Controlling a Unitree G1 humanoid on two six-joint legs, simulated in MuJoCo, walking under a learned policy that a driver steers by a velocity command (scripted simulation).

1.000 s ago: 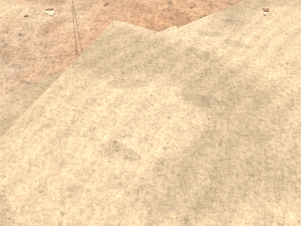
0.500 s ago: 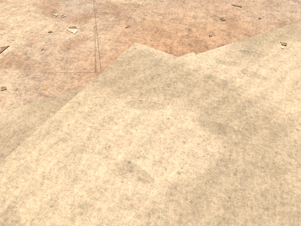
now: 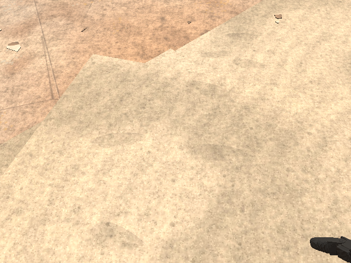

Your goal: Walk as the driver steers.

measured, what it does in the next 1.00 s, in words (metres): walks ahead: left foot, then right foot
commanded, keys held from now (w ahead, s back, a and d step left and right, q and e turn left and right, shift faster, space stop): w+e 0.04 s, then w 0.28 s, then w+q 0.54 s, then no key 0.14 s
